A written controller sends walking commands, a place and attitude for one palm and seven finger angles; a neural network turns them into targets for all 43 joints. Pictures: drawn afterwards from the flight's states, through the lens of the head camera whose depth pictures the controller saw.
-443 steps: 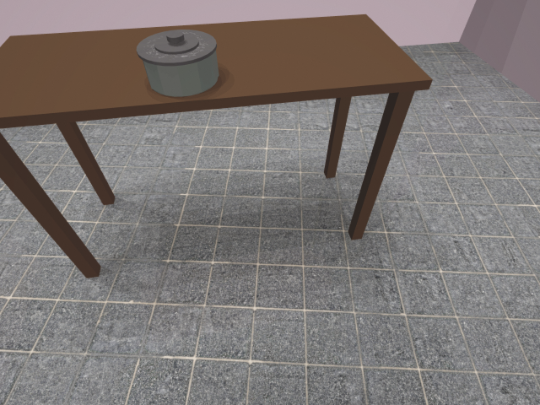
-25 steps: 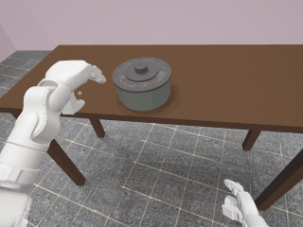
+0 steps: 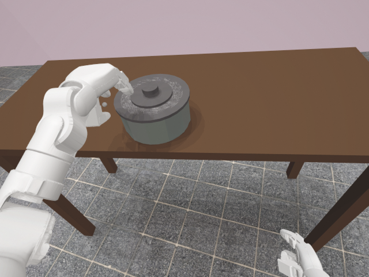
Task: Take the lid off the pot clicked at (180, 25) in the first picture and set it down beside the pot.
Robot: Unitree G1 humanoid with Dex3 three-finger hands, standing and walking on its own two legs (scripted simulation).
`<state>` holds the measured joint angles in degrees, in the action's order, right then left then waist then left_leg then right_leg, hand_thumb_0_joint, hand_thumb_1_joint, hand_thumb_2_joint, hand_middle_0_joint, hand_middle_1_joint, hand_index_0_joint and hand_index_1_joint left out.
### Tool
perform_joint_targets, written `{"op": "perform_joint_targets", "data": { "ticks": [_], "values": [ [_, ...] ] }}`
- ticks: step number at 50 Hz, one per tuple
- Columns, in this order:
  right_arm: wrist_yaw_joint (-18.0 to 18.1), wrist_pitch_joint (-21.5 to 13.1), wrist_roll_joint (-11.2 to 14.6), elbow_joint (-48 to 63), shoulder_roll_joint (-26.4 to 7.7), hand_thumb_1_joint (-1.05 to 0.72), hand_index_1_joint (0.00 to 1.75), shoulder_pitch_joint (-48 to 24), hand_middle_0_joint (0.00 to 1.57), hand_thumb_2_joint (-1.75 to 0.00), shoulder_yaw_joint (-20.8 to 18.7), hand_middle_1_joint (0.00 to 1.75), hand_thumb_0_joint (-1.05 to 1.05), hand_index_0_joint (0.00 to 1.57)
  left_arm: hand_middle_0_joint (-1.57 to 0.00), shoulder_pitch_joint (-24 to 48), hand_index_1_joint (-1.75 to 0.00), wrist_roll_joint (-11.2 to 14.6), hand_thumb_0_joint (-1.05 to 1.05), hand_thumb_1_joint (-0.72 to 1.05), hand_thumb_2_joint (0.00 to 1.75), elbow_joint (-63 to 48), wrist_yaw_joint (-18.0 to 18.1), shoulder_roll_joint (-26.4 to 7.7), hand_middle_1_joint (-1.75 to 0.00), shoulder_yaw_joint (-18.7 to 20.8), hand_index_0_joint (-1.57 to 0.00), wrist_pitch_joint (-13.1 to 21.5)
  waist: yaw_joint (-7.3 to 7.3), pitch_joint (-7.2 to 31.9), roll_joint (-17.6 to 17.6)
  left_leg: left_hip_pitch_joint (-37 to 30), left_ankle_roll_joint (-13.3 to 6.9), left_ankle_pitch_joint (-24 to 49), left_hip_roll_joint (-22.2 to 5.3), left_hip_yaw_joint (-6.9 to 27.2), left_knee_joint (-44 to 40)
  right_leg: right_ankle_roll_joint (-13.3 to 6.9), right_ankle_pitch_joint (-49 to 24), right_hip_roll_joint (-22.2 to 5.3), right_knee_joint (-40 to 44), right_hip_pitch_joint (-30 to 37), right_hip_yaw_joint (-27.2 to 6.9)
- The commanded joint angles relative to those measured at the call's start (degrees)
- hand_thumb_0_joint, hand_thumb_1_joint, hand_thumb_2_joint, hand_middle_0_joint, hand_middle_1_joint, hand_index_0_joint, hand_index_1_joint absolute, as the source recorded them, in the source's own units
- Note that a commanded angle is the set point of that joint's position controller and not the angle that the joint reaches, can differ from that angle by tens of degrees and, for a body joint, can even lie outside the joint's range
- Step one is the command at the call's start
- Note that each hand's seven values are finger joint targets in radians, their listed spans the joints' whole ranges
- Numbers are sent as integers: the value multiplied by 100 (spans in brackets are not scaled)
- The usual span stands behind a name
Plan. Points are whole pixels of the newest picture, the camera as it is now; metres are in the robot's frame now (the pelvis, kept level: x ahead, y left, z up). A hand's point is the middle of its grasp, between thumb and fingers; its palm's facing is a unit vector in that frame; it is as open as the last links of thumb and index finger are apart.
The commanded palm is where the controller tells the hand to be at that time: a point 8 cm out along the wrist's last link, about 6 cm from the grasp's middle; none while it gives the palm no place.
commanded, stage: move the open hand above the knob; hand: left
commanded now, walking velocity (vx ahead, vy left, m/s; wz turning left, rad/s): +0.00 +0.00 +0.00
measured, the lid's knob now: (150, 88) +0.53 +0.13 +0.15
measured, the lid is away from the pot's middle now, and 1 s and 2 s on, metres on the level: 0.00 0.00 0.00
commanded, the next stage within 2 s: lower the open fingers around the knob in 1.54 s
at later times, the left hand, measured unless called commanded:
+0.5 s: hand (135, 82) +0.47 +0.14 +0.21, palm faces -0.22 -0.05 -0.97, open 10.0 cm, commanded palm +0.45 +0.15 +0.28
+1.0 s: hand (148, 67) +0.52 +0.12 +0.21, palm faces -0.27 -0.07 -0.96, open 10.0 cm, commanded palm +0.49 +0.14 +0.28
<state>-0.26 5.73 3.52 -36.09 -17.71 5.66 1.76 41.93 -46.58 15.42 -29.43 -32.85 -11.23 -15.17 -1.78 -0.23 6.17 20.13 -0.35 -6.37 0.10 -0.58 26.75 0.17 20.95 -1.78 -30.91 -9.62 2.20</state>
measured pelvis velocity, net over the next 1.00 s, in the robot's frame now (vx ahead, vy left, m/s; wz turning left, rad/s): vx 0.04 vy -0.01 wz -0.05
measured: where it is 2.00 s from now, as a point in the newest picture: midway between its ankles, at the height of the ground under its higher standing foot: outside the picture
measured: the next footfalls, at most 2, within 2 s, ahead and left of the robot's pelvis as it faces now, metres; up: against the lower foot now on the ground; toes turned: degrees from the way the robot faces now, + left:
none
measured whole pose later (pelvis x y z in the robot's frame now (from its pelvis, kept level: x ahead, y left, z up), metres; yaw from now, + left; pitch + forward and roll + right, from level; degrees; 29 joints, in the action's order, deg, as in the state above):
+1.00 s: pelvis +0.04 -0.01 +0.00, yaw -3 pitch +5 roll +2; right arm 0.5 8.0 3.5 -39.6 -17.7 13.5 0.4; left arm 66.4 -52.0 48.9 -27.7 -27.0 -13.0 -17.0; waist 4.0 2.3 3.8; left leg 22.1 -0.4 -9.1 -0.8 -3.6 26.4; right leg -0.1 22.0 -1.3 -29.5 -12.5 -1.1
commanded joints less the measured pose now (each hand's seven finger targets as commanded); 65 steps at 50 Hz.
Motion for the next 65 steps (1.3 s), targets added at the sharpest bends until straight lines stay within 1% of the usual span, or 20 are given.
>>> {"op": "perform_joint_targets", "data": {
  "ticks": [1, 3, 7, 9, 13, 16, 25, 28, 31, 38, 43, 46, 48, 51, 55, 57, 59, 61, 63, 65],
  "values": [
    [-25, -236, 19, 909, -490, -90, 30, -829, 20, -90, -191, 30, 0, 20, -87, 3083, -8, -195, 0, -39, 168, -716, 219, -1180, -8, 630, -87, -78, 25, 1981, -612, -1911, -285, 798, 414, -14, 40, -185, -1871, 356, 540, -691, 58],
    [-50, -246, 7, 938, -487, -90, 30, -819, 20, -90, -195, 30, 0, 20, -87, 3293, -8, -224, 0, -39, 168, -970, 228, -1275, -8, 696, -87, -79, 14, 2447, -486, -2095, -307, 1105, 436, -20, 137, -197, -2192, 341, 480, -493, 11],
    [-31, -137, 2, 838, -564, -90, 30, -650, 20, -90, -222, 30, 0, 20, -87, 3148, -8, -216, 0, -39, 168, -184, 232, -1288, -8, 719, -87, -216, 70, 2048, -807, -1834, -321, 981, 429, -42, 190, -189, -2290, 343, 508, -616, 17],
    [-48, -140, 27, 868, -477, -90, 30, -755, 20, -90, -192, 30, 0, 20, -87, 3632, -8, -289, 0, -39, 168, -361, 205, -984, -8, 428, -87, -229, 101, 2242, -713, -1950, -325, 1103, 443, -62, 168, -187, -2351, 341, 463, -609, 14],
    [-68, -120, 0, 848, -474, -90, 30, -654, 20, -90, -188, 30, 0, 20, -87, 3807, -8, -336, 0, -39, 168, -364, 210, -1077, -8, 544, -87, -284, 80, 2638, -733, -2094, -350, 1604, 462, -55, 287, -176, -2853, 335, 382, -413, -32],
    [-75, -48, 43, 772, -488, -90, 30, -603, 20, -90, -197, 30, 0, 20, -87, 3880, -8, -350, 0, -39, 168, 208, 203, -770, -8, 293, -87, -385, 161, 2229, -846, -1967, -328, 1400, 432, -45, 222, -185, -2564, 377, 412, -686, 44],
    [33, -32, 9, 546, -537, -90, 30, -273, 20, -90, -191, 30, 0, 20, -87, 4932, -8, -505, 0, -39, 168, 1165, 298, -931, -8, 281, -87, -408, 268, 2383, -1059, -1865, -382, 1118, 454, -132, 200, -149, -2636, 353, 467, -612, -34],
    [9, -80, -3, 566, -505, -90, 30, -186, 20, -90, -230, 30, 0, 20, -87, 5313, -8, -478, 0, -39, 168, 872, 327, -597, -8, 39, -87, -304, 329, 2849, -817, -2213, -397, 1643, 444, -91, 310, -167, -3017, 362, 383, -557, -71],
    [5, -27, 1, 440, -538, -90, 30, -45, 20, -90, -260, 30, 0, 20, -87, 5161, -8, -546, 0, -39, 168, 1650, 316, -395, -8, -45, -87, -386, 407, 2450, -851, -2100, -381, 1660, 412, -142, 310, -167, -2911, 398, 400, -826, -26],
    [76, -39, -26, 353, -582, -90, 30, 222, 20, -90, -275, 30, 0, 20, -87, 5909, -8, -647, 0, -39, 168, 2027, 389, -746, -8, 140, -87, -268, 435, 2716, -1044, -1960, -440, 1548, 415, -242, 274, -120, -3251, 351, 442, -522, -144],
    [65, -41, -48, 398, -606, -90, 30, 368, 20, -90, -311, 30, 0, 20, -87, 5445, -8, -707, 0, -39, 168, 2387, 395, -903, -8, 348, -87, -185, 351, 2782, -1090, -1882, -456, 1874, 387, -286, 308, -103, -3556, 336, 396, -350, -177],
    [71, 23, 3, 394, -614, -90, 30, 379, 20, -90, -312, 30, 0, 20, -87, 5402, -8, -716, 0, -39, 168, 2653, 367, -625, -8, 73, -87, -237, 453, 2301, -1069, -1757, -445, 1403, 374, -320, 208, -98, -3039, 384, 512, -668, -126],
    [89, -32, -24, 479, -635, -90, 30, 361, 20, -90, -346, 30, 0, 20, -87, 5692, -8, -698, 0, -39, 168, 1955, 395, -1099, -8, 420, -87, -121, 396, 2840, -972, -2001, -491, 1714, 366, -305, 267, -99, -3396, 347, 481, -368, -217],
    [112, -27, 5, 395, -595, -90, 30, 427, 20, -90, -353, 30, 0, 20, -87, 5568, -8, -687, 0, -39, 168, 2369, 371, -720, -8, 137, -87, -158, 502, 2452, -1004, -1964, -490, 1551, 359, -299, 262, -102, -3066, 401, 525, -710, -139],
    [123, -61, -9, 411, -619, -90, 30, 431, 20, -90, -361, 30, 0, 20, -87, 5550, -8, -711, 0, -39, 168, 2251, 393, -1021, -8, 357, -87, -108, 469, 2635, -940, -2018, -497, 1619, 351, -284, 292, -111, -3093, 395, 504, -644, -167],
    [124, -20, 14, 362, -647, -90, 30, 490, 20, -90, -366, 30, 0, 20, -87, 5437, -8, -660, 0, -39, 168, 2486, 372, -774, -8, 105, -87, -132, 522, 2378, -875, -1886, -470, 1424, 340, -280, 253, -135, -2930, 387, 553, -752, -119],
    [123, -63, 12, 429, -620, -90, 30, 371, 20, -90, -364, 30, 0, 20, -87, 5718, -8, -678, 0, -39, 168, 2026, 401, -987, -8, 282, -87, -75, 493, 2714, -773, -2114, -485, 1563, 333, -271, 287, -129, -3002, 383, 506, -679, -170],
    [119, -83, 19, 416, -567, -90, 30, 406, 20, -90, -375, 30, 0, 20, -87, 5713, -8, -640, 0, -39, 168, 2045, 369, -589, -8, -3, -87, -102, 568, 2649, -704, -2259, -480, 1657, 324, -243, 321, -127, -2875, 416, 524, -902, -130],
    [104, -79, 3, 439, -607, -90, 30, 384, 20, -90, -369, 30, 0, 20, -87, 5595, -8, -628, 0, -39, 168, 1965, 371, -895, -8, 258, -87, -113, 498, 2775, -822, -2210, -474, 1721, 324, -206, 326, -130, -2936, 410, 498, -749, -129],
    [106, -30, 21, 376, -591, -90, 30, 396, 20, -90, -342, 30, 0, 20, -87, 5583, -8, -640, 0, -39, 168, 2259, 344, -612, -8, 8, -87, -179, 551, 2458, -833, -2086, -453, 1541, 328, -222, 269, -136, -2781, 418, 528, -927, -76]
  ]
}}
